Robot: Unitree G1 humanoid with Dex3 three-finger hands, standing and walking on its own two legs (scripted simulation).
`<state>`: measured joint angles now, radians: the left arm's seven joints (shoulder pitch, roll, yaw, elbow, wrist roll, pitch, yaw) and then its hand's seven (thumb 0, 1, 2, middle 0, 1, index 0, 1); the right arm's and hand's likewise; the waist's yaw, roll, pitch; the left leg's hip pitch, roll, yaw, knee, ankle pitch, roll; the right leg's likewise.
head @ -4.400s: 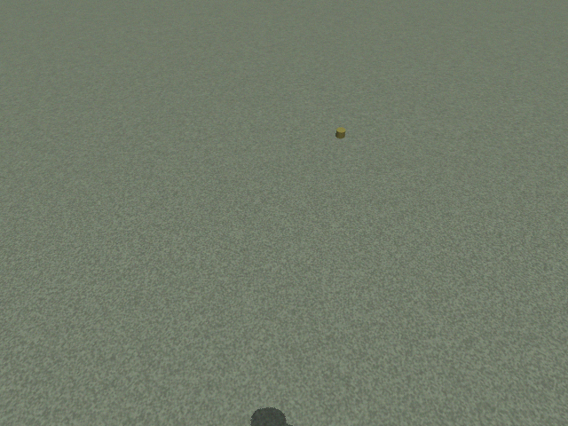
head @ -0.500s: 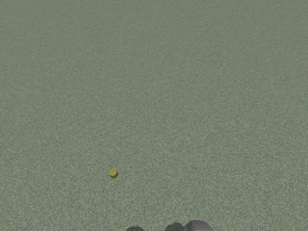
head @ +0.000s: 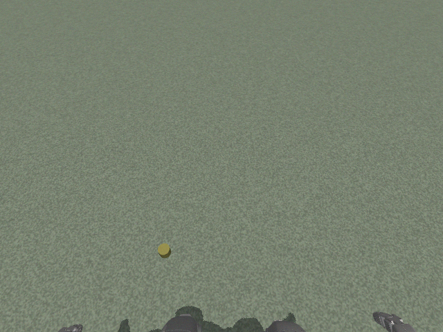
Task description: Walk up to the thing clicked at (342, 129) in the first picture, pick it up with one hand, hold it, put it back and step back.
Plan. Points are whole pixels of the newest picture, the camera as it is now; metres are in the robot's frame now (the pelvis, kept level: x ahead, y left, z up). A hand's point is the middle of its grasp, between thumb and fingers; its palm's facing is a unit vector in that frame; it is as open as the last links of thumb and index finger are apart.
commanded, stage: walk up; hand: left
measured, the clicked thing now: (164, 250) +0.51 +0.28 -0.72
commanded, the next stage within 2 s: stand in 1.02 s
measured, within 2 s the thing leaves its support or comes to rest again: neither
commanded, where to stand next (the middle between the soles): +0.12 +0.00 m, yaw -1 degrees
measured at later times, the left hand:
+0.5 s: hand out of the picture +0.07 +0.27 -0.13, palm faces +0.00 -0.93 -0.37, open 7.4 cm
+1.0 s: hand out of the picture +0.12 +0.25 -0.12, palm faces -0.02 -0.94 -0.34, open 7.4 cm
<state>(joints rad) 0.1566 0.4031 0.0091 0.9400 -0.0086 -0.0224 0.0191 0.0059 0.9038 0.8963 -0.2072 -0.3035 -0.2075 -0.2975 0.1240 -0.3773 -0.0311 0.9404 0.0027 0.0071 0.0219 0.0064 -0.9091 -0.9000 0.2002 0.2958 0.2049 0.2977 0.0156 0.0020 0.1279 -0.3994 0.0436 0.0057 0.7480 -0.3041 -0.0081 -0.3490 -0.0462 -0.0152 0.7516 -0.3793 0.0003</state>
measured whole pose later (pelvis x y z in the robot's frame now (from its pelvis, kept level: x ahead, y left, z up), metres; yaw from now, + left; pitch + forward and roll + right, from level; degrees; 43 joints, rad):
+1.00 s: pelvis +0.02 +0.00 +0.03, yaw +0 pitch -2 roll +0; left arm 0.06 0.35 0.01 1.14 0.01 -0.02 -0.01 0.01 0.91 0.90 -0.21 -0.30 -0.21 -0.30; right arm 0.08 -0.35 -0.02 1.16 0.00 0.01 0.03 0.01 -0.91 -0.90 0.20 0.30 0.20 0.30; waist -0.01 0.01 0.06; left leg -0.20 0.03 0.01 0.37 -0.14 -0.02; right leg -0.14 -0.05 -0.02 0.36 -0.18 0.04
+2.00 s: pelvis +0.06 -0.01 +0.04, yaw +0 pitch -1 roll +0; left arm 0.09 0.35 0.01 1.13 0.01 -0.01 -0.01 0.01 0.91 0.90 -0.21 -0.30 -0.21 -0.30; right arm 0.08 -0.35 -0.01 1.15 -0.01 0.00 0.01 0.01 -0.91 -0.90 0.20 0.30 0.20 0.30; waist -0.01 0.00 0.04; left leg -0.13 0.05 0.02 0.32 -0.16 -0.04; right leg -0.08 -0.04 -0.03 0.31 -0.21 0.03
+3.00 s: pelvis +0.06 -0.01 +0.04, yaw +0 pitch -2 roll +0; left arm 0.12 0.35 0.01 1.12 0.01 -0.01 0.00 0.01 0.91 0.90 -0.21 -0.30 -0.21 -0.30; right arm 0.10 -0.35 -0.01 1.14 -0.01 -0.01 0.01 0.01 -0.91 -0.90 0.20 0.30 0.21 0.30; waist 0.00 0.00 0.05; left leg -0.12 0.05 0.02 0.31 -0.17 -0.04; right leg -0.07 -0.04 -0.02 0.31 -0.21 0.03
